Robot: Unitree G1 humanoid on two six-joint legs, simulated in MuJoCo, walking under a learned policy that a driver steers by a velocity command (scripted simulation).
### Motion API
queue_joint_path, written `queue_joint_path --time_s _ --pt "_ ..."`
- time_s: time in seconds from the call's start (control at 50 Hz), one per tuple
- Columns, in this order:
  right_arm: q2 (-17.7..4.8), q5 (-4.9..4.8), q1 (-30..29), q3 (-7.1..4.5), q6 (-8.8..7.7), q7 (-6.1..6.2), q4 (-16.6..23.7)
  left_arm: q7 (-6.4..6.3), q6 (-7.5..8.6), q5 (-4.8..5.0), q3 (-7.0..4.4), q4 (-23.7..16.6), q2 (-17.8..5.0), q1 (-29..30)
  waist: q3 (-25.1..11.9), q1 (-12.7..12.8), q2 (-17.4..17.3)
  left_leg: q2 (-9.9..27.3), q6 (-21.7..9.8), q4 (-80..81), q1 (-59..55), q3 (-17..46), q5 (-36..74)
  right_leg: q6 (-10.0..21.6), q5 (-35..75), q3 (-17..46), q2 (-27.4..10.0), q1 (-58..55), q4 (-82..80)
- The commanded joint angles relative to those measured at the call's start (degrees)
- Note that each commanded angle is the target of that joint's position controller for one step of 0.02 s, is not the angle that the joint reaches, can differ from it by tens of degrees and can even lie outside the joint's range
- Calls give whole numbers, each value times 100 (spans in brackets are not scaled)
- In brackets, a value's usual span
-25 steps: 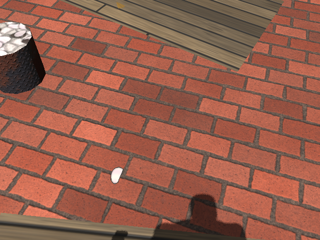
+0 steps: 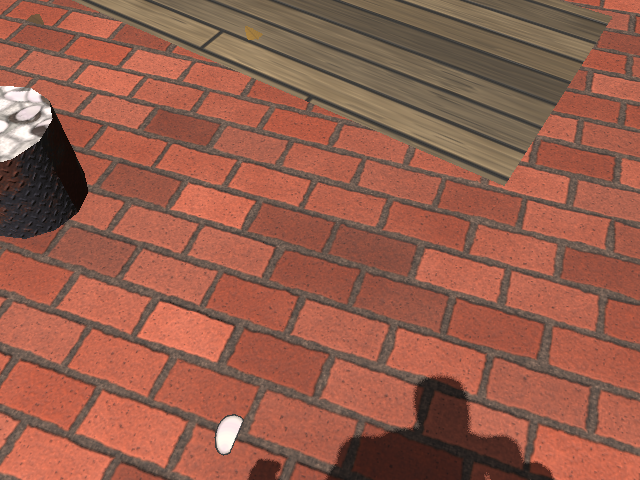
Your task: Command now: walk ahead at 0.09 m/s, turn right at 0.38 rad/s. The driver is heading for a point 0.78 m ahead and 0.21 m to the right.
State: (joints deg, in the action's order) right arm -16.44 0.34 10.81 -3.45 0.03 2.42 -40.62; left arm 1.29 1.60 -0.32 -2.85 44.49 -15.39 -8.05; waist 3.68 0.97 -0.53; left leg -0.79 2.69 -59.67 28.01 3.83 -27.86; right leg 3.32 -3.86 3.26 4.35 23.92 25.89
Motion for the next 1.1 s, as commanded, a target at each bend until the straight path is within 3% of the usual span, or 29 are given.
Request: queue_joint_path --time_s 0.02,0.06,0.14,0.2,0.22,0.24,0.26,0.28,0.3,0.32,0.34,0.4,0.48,0.58,0.62,0.64,0.66,0.68,0.7,0.74,0.78,0.86,0.98,1.02,1.04,1.06,1.08,1.1 --pt "-403 16 559 -137 -17 93 234 -136 -59 21 -329 -501 -1062 186 -1114 -187 804 -5 59 804 -281 24 397 1014 122 1710 -1273 -688 -975" --pt "-420 4 414 -134 -23 80 265 -190 -124 83 -370 -562 -1094 197 -1209 -136 802 -41 86 1218 -452 76 781 953 -411 1806 -1231 -631 -994" --pt "-463 -30 155 -144 -93 12 377 -230 -249 107 -396 -623 -1087 105 -1059 -34 927 -133 59 2017 -664 122 942 826 -1096 2204 -1176 -632 -936" --pt "-495 -65 402 -189 -207 -68 315 -271 -355 165 -382 -691 -1038 124 -955 -240 941 -136 -139 3450 -1452 -2 1602 546 -1125 2296 -938 -475 -585" --pt "-757 -14 538 -266 -222 -56 321 -282 -367 170 -330 -701 -873 -25 -1006 -244 671 447 -358 3848 -2018 374 1698 280 -1566 2089 -696 -76 -175" --pt "-1270 165 465 -379 -168 -21 392 -268 -338 154 -262 -825 -581 -72 -889 -87 -669 1667 -990 4211 -2323 1666 1846 -74 -2443 1132 -5 887 1026" --pt "-1265 355 273 -391 -153 -51 447 -245 -250 129 -345 -920 -827 -89 -801 -45 -1590 2408 -1668 4443 -1864 2587 2655 -311 -3093 423 261 1231 2476" --pt "-933 312 -24 -290 -177 -30 606 -223 -233 101 -464 -791 -1166 -297 -796 44 -1109 2329 -1727 4325 -1771 2249 2969 -461 -2859 541 -16 1176 3398" --pt "-715 199 -289 -233 -186 -13 659 -225 -285 140 -513 -631 -1211 -487 -717 144 -756 1952 -1469 4184 -1744 1617 3086 -567 -2549 466 -53 1175 3777" --pt "-640 99 -428 -208 -183 -1 693 -265 -364 130 -504 -528 -1099 -609 -683 168 -611 1674 -1276 4072 -1859 1195 3105 -683 -2267 382 -106 1267 4107" --pt "-602 46 -430 -182 -174 6 684 -267 -425 125 -471 -536 -974 -612 -604 101 -633 1609 -1280 4019 -1883 937 3441 -791 -2103 336 -145 1377 4391" --pt "-673 82 -148 -212 -88 41 610 -216 -456 194 -361 -841 -700 -162 -561 -153 -816 1463 -1395 4026 -2187 389 3747 -979 -1775 -32 -311 1463 3867" --pt "-958 53 -27 -337 5 41 566 -95 -444 165 -263 -1137 -563 153 -802 -349 -1003 1698 -1500 3940 -2385 135 3825 -955 -1900 -311 -554 797 2653" --pt "-1113 -119 -142 -420 -5 -73 504 16 -509 172 -340 -1236 -713 -35 -832 -224 -1107 1887 -1359 3622 -2221 -88 3814 -568 -1550 -723 -447 -181 1139" --pt "-941 -213 -37 -387 -35 -87 383 -2 -510 148 -416 -1097 -777 -485 -896 8 -826 1655 -866 2945 -1734 -501 3266 -213 -419 -738 -252 -1241 -172" --pt "-682 -67 201 -324 -57 -111 345 -73 -491 157 -547 -1104 -1211 -708 -1023 -33 187 1234 -319 1814 -703 -1042 1996 106 1217 333 -932 -2302 -407" --pt "-332 261 72 -169 -71 -139 657 -147 -458 80 -642 -1270 -1866 -684 -990 -180 1978 416 233 143 1064 -1163 -1180 1112 3606 2347 -2460 -2930 -142" --pt "-651 132 -521 -256 -97 -80 769 -75 -322 -133 -580 -1286 -1631 -889 -1435 407 1405 228 230 -756 1234 -217 -1314 1821 3020 2625 -2732 -2518 -394" --pt "-815 -19 -668 -310 -68 -47 758 -60 -223 -141 -510 -1234 -1488 -663 -1106 265 989 321 147 -1018 1300 -51 -845 1587 2346 2120 -2363 -2278 -488" --pt "-843 26 -505 -357 3 48 585 -142 -206 90 -407 -1259 -1156 -100 -801 -9 680 409 123 -729 1289 43 25 1048 1597 1600 -1836 -1923 -509" --pt "-784 45 -203 -355 20 32 472 -214 -254 77 -326 -1290 -1037 124 -914 -189 775 279 210 -769 789 -64 554 1000 1736 1304 -1630 -1570 -541" --pt "-515 -14 -234 -230 11 -27 428 -281 -259 27 -266 -1177 -941 27 -978 -90 783 292 254 373 408 -112 923 953 1278 1143 -1488 -1646 -529" --pt "-556 -66 -347 -186 -29 -125 484 -188 -287 -12 -221 -1037 -975 23 -686 92 929 252 128 1887 -608 -196 674 1035 264 1549 -1549 -1162 -514" --pt "-463 -62 -169 -164 -77 -161 427 -165 -282 35 -146 -985 -841 152 -638 -91 829 203 25 2869 -1153 -267 1169 893 241 1584 -1433 -1039 -345" --pt "-402 -11 -40 -136 -114 -185 382 -163 -267 60 -92 -928 -718 120 -643 -217 702 211 -60 3687 -1661 -260 1957 688 132 1527 -1296 -891 -275" --pt "-550 84 23 -138 -149 -178 406 -162 -217 -6 -33 -869 -550 -92 -787 -149 422 582 -181 3823 -2237 134 2797 359 -281 1426 -1078 -673 -144" --pt "-993 134 20 -215 -153 -148 474 -137 -155 -120 -33 -830 -523 -423 -894 166 -410 1202 -477 3585 -2499 619 3887 53 -1021 952 -587 -437 299" --pt "-781 132 -226 -160 -155 -186 378 -147 -144 -90 -34 -802 -457 -464 -917 332 -1033 1282 -880 3682 -1779 800 3039 -200 -1438 454 -366 -872 216"
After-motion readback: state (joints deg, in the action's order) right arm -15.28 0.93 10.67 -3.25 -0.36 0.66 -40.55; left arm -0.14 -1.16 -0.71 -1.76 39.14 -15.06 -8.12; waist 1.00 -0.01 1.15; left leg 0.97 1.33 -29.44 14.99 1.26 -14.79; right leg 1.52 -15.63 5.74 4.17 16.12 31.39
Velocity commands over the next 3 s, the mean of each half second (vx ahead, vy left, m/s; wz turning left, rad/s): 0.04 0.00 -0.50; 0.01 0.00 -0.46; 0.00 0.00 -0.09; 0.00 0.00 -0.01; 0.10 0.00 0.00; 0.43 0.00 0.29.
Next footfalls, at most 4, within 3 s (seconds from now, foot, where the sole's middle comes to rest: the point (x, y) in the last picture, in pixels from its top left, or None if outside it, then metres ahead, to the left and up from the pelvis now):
0.22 left None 0.13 0.15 -0.77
0.64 right None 0.03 -0.10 -0.77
1.06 left None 0.15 0.10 -0.77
2.58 right None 0.08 -0.15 -0.77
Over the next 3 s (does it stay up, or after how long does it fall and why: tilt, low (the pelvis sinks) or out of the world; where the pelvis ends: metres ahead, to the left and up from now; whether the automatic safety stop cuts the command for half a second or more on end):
stays up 0.25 -0.13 -0.01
